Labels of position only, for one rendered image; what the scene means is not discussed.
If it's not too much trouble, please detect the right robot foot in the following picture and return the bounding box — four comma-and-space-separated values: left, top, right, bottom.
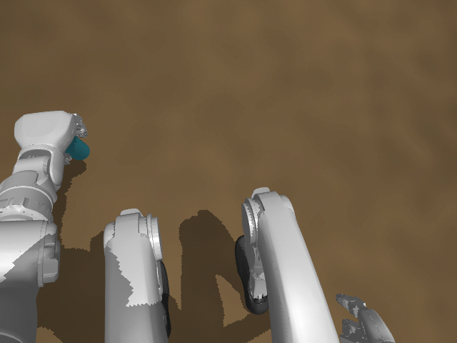
235, 235, 268, 314

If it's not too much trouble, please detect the right robot hand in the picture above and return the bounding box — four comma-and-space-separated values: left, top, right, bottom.
336, 294, 396, 343

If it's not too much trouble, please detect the left robot hand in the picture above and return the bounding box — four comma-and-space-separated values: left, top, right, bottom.
14, 111, 88, 165

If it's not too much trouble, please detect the can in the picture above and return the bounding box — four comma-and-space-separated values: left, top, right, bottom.
65, 135, 90, 160

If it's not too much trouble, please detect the left robot arm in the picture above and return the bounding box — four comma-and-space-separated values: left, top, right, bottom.
0, 144, 65, 343

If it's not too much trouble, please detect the left robot foot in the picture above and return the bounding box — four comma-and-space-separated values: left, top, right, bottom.
160, 261, 171, 338

